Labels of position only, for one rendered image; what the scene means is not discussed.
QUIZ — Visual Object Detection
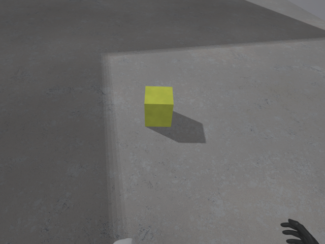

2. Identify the carton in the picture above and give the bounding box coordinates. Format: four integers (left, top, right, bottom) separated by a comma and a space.
144, 86, 174, 127

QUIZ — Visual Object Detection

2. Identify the robot right hand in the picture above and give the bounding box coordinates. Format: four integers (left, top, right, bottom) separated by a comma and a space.
280, 219, 319, 244

